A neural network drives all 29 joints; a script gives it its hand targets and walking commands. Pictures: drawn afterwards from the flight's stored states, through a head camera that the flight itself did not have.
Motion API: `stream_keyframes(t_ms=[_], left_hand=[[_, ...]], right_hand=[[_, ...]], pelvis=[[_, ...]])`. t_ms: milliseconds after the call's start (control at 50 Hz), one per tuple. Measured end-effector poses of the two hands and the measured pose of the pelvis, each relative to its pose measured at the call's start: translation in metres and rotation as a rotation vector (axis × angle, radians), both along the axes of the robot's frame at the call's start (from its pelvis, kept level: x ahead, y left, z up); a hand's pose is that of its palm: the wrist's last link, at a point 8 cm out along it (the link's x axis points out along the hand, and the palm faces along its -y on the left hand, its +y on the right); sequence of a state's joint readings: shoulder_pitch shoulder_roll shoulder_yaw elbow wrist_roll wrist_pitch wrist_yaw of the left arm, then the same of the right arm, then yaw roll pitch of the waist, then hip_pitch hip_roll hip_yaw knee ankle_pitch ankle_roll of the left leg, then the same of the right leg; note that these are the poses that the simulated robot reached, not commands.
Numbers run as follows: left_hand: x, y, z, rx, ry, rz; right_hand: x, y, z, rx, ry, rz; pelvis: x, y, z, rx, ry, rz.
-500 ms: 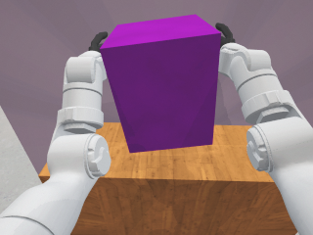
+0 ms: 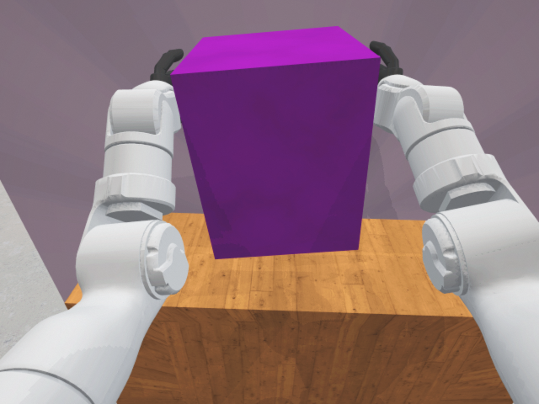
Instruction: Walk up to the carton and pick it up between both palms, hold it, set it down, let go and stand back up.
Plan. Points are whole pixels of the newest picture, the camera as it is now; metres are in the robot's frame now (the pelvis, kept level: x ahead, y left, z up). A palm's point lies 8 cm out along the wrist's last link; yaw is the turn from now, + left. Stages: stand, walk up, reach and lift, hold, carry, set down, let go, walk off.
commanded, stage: hold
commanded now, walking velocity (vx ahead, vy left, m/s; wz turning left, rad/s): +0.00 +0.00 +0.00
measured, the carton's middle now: (277, 139) +0.37 -0.01 +0.28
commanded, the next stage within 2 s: none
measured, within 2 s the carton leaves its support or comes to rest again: neither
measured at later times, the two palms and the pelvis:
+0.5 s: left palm (165, 105) +0.38 +0.15 +0.33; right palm (383, 96) +0.37 -0.14 +0.35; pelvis +0.00 +0.00 +0.00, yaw +0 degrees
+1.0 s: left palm (166, 106) +0.38 +0.15 +0.33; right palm (383, 98) +0.37 -0.15 +0.34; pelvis +0.00 +0.00 +0.00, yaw +0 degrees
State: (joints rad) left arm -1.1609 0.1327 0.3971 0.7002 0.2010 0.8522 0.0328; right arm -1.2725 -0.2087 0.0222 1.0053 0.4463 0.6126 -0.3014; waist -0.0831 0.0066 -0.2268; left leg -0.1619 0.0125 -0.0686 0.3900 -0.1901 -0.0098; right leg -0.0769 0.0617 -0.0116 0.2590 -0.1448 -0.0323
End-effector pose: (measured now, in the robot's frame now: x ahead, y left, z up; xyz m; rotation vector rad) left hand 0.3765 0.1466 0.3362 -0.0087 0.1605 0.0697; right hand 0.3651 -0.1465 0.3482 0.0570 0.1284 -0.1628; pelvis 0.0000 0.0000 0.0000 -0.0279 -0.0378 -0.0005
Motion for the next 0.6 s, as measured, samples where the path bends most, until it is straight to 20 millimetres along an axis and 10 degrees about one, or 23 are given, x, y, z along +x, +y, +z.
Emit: stream_keyframes(t_ms=[600], left_hand=[[0.0033, 0.0003, -0.0084, 0.014, 0.003, -0.003]], right_hand=[[0.0031, 0.0007, -0.0041, -0.01, 0.013, -0.003]], pelvis=[[0.0003, 0.0042, -0.0003, -0.005, 0.003, -0.001]])
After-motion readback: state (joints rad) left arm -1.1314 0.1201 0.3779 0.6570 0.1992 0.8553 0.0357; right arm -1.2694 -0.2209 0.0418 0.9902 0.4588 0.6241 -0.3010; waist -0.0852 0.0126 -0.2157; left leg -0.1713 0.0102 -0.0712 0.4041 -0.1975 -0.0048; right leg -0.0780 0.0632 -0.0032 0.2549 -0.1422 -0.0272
